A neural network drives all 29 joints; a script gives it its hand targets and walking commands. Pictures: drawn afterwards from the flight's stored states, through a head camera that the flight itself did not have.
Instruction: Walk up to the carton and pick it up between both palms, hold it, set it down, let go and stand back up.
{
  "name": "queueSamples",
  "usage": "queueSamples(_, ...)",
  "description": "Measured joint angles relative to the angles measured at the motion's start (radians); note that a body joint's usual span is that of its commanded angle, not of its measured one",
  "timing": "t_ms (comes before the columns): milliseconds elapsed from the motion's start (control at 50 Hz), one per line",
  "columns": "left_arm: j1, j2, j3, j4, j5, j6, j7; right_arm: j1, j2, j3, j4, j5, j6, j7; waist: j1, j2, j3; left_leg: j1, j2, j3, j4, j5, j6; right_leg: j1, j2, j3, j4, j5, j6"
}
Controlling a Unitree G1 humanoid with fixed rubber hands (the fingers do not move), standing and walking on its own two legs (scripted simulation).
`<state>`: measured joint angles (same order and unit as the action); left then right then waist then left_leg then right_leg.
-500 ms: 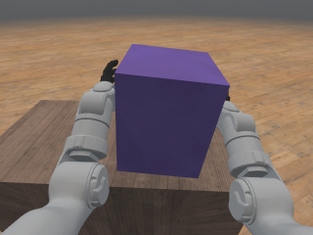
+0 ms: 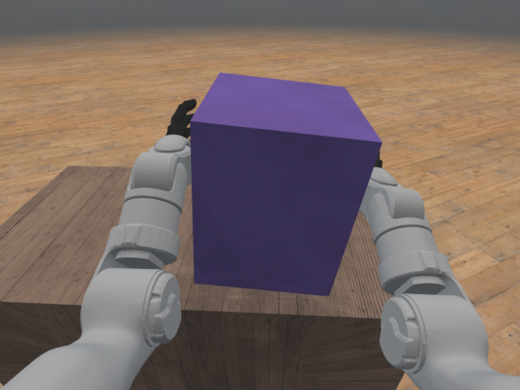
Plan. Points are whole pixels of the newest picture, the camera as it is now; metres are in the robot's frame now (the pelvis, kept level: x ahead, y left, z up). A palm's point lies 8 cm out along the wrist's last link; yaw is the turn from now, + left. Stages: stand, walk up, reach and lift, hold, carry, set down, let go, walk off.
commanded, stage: hold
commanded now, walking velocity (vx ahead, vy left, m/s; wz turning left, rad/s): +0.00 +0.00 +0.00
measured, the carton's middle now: (272, 181) +0.37 +0.00 +0.22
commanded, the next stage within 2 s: none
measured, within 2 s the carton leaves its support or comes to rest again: neither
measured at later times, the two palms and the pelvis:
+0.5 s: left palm (179, 147) +0.39 +0.14 +0.27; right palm (366, 178) +0.38 -0.15 +0.22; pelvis +0.00 +0.00 +0.00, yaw +0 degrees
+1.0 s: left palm (178, 147) +0.38 +0.14 +0.27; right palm (366, 178) +0.38 -0.15 +0.22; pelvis +0.00 +0.00 +0.00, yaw +0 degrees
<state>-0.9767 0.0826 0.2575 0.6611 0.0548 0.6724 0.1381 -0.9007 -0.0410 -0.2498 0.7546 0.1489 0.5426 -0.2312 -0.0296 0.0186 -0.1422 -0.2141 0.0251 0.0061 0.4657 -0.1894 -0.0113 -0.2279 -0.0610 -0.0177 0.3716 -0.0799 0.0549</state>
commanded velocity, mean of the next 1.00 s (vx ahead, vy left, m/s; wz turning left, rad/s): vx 0.00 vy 0.00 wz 0.00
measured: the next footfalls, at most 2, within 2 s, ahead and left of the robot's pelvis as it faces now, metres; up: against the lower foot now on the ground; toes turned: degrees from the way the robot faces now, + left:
none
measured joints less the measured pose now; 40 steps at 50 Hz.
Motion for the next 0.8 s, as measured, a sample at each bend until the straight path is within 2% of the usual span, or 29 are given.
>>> queueSamples(800, 0.000, 0.000, 0.000, 0.000, 0.000, 0.000, 0.000, 0.000, 0.000, 0.000, -0.001, 0.000, 0.001, 0.000, 0.000, 0.000, 0.000, 0.000, 0.000, -0.002, 0.000, 0.001, 0.000, 0.001, 0.001, 0.000, 0.000, 0.000, 0.000)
